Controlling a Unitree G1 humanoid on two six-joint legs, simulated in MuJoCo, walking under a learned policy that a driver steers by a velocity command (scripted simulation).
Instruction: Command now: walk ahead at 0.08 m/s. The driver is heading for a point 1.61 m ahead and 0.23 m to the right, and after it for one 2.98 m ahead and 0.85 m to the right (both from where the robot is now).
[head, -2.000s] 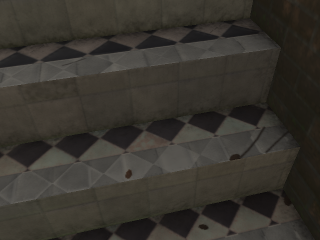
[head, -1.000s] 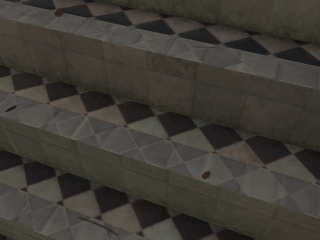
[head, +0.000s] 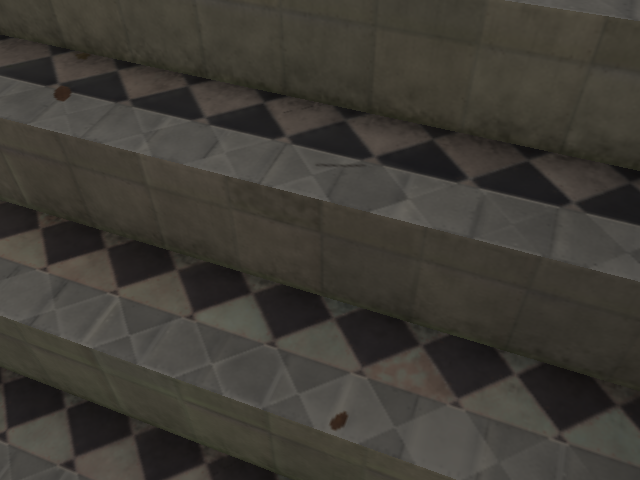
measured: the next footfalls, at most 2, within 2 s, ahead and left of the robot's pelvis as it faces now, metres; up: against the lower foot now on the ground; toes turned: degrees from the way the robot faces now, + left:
right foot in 0.78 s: +0.26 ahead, -0.17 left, +0.26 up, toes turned +5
left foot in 1.10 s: -0.02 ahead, +0.04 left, +0.00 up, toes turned +5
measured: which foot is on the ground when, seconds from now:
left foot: down 0.00-0.76, up 0.78-1.00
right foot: down 0.00-0.32, up 0.34-0.76, down 0.78-1.00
